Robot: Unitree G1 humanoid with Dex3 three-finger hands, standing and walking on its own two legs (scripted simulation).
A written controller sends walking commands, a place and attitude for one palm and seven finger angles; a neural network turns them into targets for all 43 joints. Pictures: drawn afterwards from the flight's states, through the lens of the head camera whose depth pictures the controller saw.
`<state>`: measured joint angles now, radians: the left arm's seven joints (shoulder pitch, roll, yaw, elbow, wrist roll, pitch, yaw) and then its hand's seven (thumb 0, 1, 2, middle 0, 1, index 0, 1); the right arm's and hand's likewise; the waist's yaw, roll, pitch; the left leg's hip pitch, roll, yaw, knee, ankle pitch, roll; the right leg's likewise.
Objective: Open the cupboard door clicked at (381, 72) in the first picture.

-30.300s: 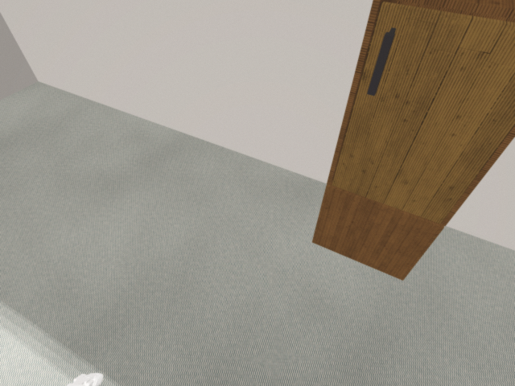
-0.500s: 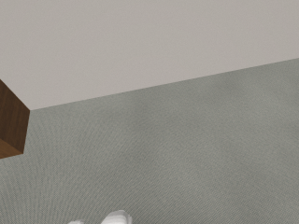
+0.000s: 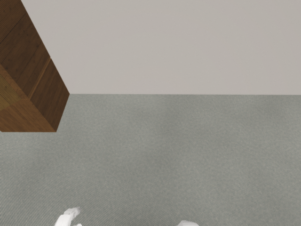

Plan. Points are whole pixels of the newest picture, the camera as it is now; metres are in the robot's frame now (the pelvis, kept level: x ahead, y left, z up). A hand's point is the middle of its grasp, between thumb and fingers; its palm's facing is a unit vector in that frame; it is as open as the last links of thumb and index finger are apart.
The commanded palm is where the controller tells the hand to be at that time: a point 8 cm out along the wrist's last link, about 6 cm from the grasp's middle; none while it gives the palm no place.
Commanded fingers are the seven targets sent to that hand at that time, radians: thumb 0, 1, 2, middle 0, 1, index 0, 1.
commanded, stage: turn to face it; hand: left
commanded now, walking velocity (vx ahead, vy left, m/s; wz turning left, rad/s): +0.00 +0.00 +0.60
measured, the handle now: out of the picture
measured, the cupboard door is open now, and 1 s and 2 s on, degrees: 46 46 46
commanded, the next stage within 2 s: take the last steps up to it in 1.14 s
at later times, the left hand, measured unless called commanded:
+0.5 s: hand out of the picture -0.05 +0.20 -0.18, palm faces +0.38 -0.89 -0.25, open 7.3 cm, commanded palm none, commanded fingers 0.00 0.90 0.90 -0.20 -0.30 -0.20 -0.30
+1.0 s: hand out of the picture +0.00 +0.21 -0.15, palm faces +0.55 -0.79 -0.27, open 7.4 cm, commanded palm none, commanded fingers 0.00 0.90 0.90 -0.20 -0.30 -0.20 -0.30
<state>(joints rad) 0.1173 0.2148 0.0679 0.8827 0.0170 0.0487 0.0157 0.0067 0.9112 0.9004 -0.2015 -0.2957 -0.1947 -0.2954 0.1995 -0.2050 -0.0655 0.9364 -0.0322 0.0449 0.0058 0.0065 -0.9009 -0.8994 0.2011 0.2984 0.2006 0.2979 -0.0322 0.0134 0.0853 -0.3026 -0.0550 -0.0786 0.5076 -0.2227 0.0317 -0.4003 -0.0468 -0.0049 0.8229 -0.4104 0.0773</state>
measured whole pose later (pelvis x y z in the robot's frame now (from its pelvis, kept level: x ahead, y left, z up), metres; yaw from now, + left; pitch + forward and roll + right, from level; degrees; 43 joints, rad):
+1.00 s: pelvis +0.01 -0.02 -0.01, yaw +34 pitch +1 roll +1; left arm 0.13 0.18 0.06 0.88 0.02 0.01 0.02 0.01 0.91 0.90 -0.20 -0.30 -0.20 -0.30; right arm 0.22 -0.20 -0.07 0.96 -0.02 0.05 0.01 0.01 -0.90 -0.90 0.20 0.30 0.20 0.30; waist -0.03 0.04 0.08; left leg -0.34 -0.07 -0.11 0.61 -0.29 0.00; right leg -0.27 -0.02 -0.04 0.57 -0.32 0.02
